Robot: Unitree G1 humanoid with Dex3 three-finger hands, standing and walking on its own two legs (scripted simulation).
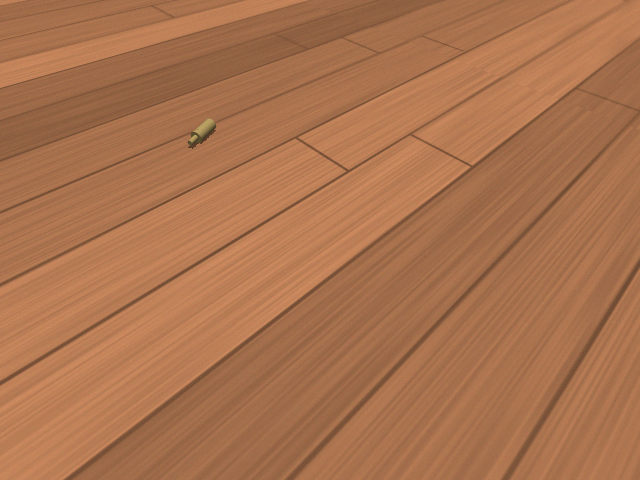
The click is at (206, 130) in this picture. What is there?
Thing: lying bottle
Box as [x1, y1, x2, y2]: [188, 118, 215, 144]
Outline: 215,123 211,119 206,119 191,133 191,138 188,140 188,143 192,144 195,141 199,142 215,127
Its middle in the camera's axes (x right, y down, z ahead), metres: -0.67 -0.58 +2.17
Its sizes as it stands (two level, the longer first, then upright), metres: 0.209 0.067 0.067
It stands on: the floor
